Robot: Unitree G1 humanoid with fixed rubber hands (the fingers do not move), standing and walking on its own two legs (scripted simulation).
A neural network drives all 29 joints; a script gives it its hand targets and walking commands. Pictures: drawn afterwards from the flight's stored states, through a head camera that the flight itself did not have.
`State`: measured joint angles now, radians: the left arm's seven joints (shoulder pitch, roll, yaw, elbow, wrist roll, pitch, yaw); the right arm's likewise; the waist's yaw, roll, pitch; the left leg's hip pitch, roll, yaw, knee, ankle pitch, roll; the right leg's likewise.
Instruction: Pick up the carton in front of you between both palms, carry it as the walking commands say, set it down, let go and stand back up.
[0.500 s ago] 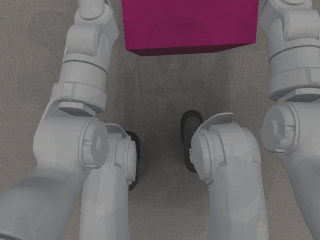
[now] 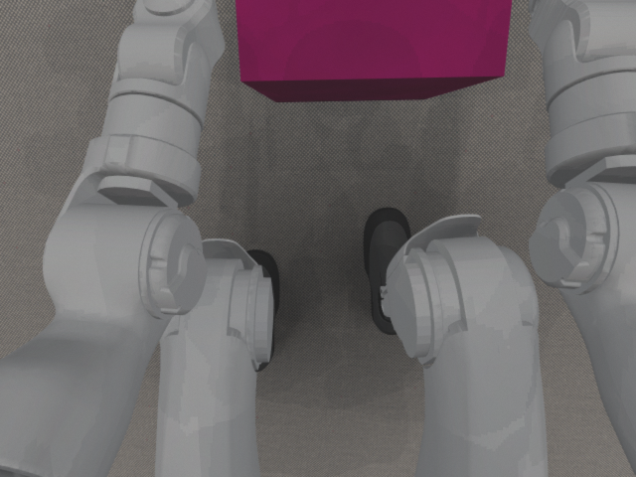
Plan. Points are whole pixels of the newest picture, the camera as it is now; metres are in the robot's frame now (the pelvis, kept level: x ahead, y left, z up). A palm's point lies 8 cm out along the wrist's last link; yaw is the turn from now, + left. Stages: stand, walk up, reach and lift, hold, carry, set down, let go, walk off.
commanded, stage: set down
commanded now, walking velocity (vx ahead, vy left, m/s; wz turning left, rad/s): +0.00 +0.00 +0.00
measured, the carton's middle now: out of the picture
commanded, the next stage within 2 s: let go in 1.76 s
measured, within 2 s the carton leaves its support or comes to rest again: neither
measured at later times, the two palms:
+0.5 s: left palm out of the picture +0.56 +0.06 -0.17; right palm out of the picture +0.52 -0.26 -0.18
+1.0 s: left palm out of the picture +0.59 +0.07 -0.08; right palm out of the picture +0.54 -0.30 -0.09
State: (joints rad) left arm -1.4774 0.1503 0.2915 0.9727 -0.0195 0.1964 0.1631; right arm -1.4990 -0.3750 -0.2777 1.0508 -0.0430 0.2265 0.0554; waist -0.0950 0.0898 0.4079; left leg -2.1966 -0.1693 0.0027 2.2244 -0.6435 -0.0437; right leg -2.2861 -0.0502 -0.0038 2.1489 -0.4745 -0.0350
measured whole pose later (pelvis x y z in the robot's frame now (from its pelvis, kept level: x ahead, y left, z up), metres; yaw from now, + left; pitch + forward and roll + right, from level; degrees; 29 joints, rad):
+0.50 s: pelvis -0.01 +0.00 -0.01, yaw +0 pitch +30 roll +1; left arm -1.53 0.18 0.29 1.03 0.01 0.15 0.09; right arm -1.54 -0.41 -0.39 1.15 -0.10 0.14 0.11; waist -0.09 0.08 0.52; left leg -2.14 -0.17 0.02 2.26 -0.65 -0.04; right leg -2.24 -0.05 0.01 2.19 -0.48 -0.03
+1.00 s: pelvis +0.01 -0.01 +0.04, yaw -1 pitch +38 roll +4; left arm -1.40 0.26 0.15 0.84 -0.13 0.21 0.18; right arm -1.45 -0.47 -0.22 1.01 0.12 0.15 0.00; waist -0.08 0.05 0.30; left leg -2.10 -0.12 0.02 2.10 -0.67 -0.04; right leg -2.22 0.00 0.02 2.04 -0.48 -0.04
